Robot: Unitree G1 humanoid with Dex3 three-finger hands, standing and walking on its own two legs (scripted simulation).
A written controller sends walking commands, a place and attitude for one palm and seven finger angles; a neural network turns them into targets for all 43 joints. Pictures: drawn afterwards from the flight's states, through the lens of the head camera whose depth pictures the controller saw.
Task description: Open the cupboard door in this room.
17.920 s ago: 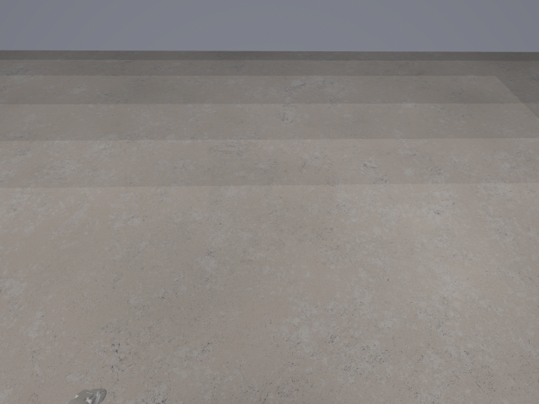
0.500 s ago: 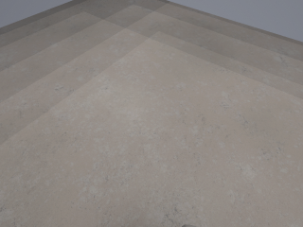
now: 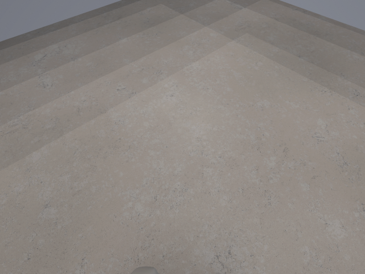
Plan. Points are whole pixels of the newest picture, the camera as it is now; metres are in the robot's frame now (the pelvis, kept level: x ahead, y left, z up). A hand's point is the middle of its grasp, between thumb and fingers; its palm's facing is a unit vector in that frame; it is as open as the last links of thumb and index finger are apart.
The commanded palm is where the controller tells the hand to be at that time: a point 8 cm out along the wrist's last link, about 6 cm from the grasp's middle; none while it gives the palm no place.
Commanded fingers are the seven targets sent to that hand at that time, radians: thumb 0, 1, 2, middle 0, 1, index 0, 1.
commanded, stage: turn or walk to find it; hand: left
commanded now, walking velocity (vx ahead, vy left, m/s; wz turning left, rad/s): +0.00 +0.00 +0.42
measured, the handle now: out of the picture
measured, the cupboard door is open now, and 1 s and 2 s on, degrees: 0 0 0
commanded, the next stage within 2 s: none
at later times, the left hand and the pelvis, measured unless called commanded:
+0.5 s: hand out of the picture +0.05 +0.22 -0.15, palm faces +0.22 -0.93 -0.29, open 7.4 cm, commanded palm none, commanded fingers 0.00 0.90 0.90 -0.20 -0.30 -0.20 -0.30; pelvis -0.01 +0.00 -0.01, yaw +12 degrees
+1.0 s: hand out of the picture -0.12 +0.20 -0.19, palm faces +0.49 -0.84 -0.25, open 7.4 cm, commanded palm none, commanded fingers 0.00 0.90 0.90 -0.20 -0.30 -0.20 -0.30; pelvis -0.04 +0.00 -0.01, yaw +27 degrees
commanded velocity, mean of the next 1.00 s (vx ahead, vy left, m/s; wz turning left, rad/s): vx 0.00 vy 0.00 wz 0.42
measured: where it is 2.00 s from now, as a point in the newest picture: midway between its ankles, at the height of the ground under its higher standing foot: outside the picture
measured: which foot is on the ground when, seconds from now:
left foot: up 0.00-0.06, down 0.08-0.50, up 0.52-0.94, down 0.96-1.00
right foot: down 0.00-0.08, up 0.10-0.48, down 0.50-0.96, up 0.98-1.00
